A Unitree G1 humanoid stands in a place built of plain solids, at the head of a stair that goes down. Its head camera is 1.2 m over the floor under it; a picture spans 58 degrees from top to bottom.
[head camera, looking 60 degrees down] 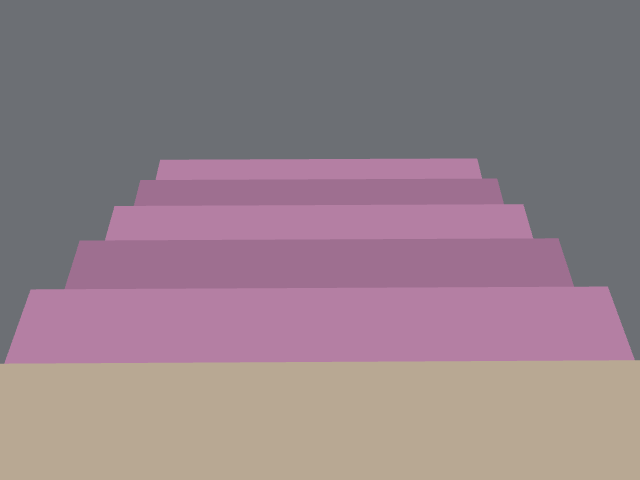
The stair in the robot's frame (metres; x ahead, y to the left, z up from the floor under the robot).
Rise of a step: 0.18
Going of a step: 0.30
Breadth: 2.00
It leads straight ahead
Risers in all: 6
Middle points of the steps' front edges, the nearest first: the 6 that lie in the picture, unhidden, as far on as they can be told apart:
0.31 0.00 0.00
0.61 0.00 -0.18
0.91 0.00 -0.36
1.21 0.00 -0.54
1.51 0.01 -0.73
1.81 0.01 -0.91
